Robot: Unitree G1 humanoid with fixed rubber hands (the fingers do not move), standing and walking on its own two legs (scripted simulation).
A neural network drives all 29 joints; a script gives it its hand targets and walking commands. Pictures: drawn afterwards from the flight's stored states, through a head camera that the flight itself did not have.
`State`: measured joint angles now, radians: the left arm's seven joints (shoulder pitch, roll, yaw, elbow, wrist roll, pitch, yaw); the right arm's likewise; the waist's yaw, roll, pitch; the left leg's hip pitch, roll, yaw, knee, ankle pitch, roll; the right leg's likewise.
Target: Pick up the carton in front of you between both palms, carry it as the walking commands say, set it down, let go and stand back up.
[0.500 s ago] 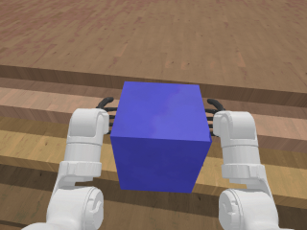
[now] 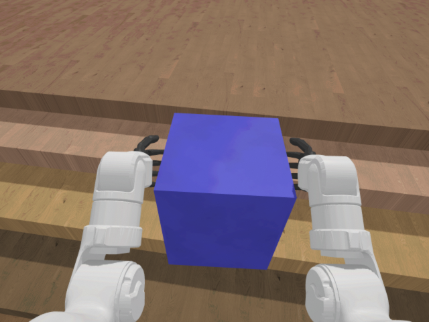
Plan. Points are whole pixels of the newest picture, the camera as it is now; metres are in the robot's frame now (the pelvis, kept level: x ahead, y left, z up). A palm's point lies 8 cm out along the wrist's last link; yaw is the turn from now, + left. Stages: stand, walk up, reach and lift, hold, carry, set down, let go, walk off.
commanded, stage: carry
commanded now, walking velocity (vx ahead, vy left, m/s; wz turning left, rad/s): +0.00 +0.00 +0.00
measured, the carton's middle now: (221, 193) +0.36 +0.00 +0.04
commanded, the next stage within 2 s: none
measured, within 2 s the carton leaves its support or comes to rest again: neither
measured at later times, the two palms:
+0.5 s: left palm (140, 166) +0.35 +0.15 +0.13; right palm (305, 169) +0.35 -0.15 +0.13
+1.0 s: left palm (139, 164) +0.35 +0.15 +0.13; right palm (303, 167) +0.36 -0.15 +0.13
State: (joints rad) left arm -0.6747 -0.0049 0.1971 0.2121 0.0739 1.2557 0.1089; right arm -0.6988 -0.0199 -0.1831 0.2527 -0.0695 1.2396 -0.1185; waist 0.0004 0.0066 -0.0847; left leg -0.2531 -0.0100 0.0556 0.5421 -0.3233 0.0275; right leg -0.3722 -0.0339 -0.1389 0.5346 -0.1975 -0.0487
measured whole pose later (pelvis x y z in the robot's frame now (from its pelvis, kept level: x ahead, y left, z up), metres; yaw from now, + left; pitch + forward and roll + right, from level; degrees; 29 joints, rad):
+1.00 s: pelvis +0.01 +0.00 +0.00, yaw +0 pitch +2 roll +0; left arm -0.68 0.00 0.20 0.22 0.07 1.26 0.11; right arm -0.70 -0.02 -0.19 0.25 -0.07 1.24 -0.12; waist 0.00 0.01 -0.08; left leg -0.23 -0.01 0.06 0.53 -0.33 0.03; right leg -0.35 -0.04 -0.14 0.53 -0.21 -0.04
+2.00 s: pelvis +0.25 +0.09 +0.03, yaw -1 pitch +4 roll +2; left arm -0.85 0.03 0.31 0.09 0.05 1.35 0.13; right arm -0.89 -0.02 -0.23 0.18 -0.06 1.31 -0.16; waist -0.09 -0.02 0.03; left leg -0.84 0.03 0.19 1.08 -0.30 0.11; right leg -0.27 -0.13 0.07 1.04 -0.26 0.01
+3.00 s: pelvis +0.86 +0.13 +0.27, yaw -1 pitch +4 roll +4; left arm -0.88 0.02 0.32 0.12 0.07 1.37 0.13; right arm -0.92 -0.02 -0.22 0.18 -0.08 1.36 -0.14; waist -0.07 0.00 -0.03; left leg -0.79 0.01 0.19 0.99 -0.24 0.12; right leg -0.11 -0.17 -0.07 0.65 -0.21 -0.03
